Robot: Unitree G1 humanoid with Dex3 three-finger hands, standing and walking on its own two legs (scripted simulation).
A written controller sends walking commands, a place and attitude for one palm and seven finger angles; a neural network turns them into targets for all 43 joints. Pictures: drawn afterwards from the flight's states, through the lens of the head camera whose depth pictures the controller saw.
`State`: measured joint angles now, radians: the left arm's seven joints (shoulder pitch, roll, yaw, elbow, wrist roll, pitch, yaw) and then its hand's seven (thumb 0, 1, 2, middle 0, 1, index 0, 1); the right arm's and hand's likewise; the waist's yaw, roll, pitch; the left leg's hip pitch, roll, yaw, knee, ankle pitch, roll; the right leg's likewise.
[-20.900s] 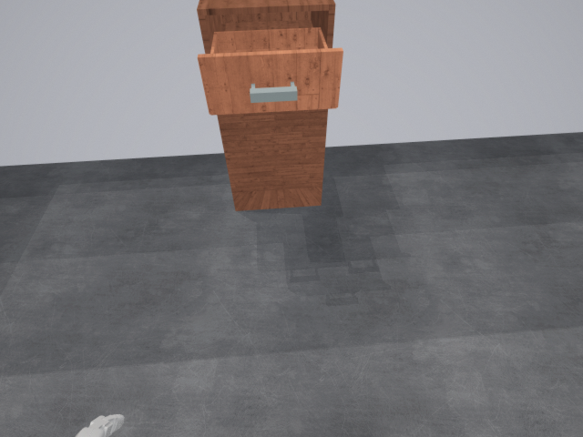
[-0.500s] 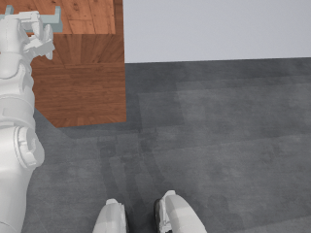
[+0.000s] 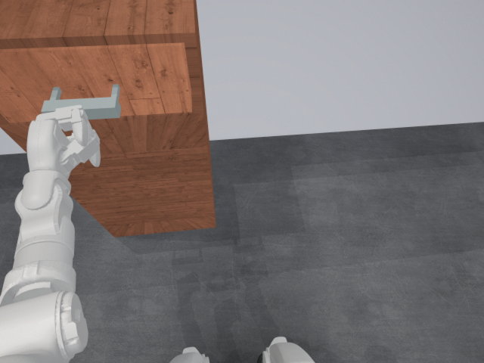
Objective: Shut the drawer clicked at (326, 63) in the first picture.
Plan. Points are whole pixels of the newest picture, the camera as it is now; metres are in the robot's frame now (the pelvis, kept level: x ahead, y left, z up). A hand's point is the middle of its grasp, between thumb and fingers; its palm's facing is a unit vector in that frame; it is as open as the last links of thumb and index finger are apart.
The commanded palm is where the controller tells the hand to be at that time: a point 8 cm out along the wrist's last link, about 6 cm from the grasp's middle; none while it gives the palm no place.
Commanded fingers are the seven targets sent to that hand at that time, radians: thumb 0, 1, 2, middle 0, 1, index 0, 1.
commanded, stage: draw the hand back to the body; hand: left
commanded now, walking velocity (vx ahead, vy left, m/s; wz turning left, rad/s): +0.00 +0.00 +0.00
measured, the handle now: (84, 100) +0.57 +0.26 +0.06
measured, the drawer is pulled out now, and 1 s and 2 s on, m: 0.00 0.00 0.00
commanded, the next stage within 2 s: step back with the hand held close in 1.20 s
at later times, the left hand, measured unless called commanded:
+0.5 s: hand (24, 229) +0.29 +0.24 +0.13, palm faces +0.24 -0.95 -0.21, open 3.2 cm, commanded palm +0.25 +0.28 +0.15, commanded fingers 0.00 0.90 0.90 -1.40 -1.60 -1.40 -1.60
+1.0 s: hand out of the picture +0.17 +0.25 +0.20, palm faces +0.43 -0.82 -0.38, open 3.2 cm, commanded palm +0.11 +0.29 +0.22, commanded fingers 0.00 0.90 0.90 -1.40 -1.60 -1.40 -1.60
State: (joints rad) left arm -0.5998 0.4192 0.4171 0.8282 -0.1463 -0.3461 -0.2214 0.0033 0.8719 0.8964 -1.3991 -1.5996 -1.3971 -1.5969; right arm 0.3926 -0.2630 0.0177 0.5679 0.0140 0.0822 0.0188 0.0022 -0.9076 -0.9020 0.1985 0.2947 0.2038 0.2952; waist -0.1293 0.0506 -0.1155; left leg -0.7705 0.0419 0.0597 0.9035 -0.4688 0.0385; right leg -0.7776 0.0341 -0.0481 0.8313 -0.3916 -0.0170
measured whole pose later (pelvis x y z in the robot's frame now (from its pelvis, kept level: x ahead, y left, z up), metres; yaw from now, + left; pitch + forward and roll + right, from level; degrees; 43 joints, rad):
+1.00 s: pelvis +0.00 +0.00 +0.05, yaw +3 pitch -4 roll -1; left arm 0.50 0.32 0.26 -0.40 -0.07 -0.08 0.10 0.01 0.89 0.90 -1.40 -1.60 -1.40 -1.60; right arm 0.21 -0.24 0.02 0.61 0.01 -0.08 -0.05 0.01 -0.90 -0.90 0.20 0.30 0.20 0.30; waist 0.05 0.09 0.01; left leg -0.07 -0.01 0.04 0.42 -0.28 0.04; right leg -0.08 0.00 -0.06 0.39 -0.23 -0.01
